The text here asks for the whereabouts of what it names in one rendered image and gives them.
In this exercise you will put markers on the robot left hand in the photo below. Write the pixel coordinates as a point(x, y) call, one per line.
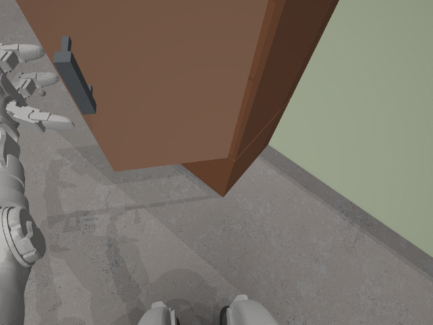
point(22, 86)

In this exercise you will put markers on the left robot forearm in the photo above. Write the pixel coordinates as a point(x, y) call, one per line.
point(12, 179)

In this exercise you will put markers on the cupboard door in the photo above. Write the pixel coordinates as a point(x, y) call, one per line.
point(168, 76)

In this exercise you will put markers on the handle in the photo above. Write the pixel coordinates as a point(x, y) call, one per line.
point(72, 76)

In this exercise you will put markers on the robot thigh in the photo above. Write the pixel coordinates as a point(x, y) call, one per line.
point(159, 316)
point(249, 312)

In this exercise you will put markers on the left robot upper arm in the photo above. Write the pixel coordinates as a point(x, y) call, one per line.
point(21, 244)

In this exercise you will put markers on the left robot thigh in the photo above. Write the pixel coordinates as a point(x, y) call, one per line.
point(159, 316)

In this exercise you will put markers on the right robot thigh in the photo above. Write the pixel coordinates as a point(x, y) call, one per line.
point(249, 312)

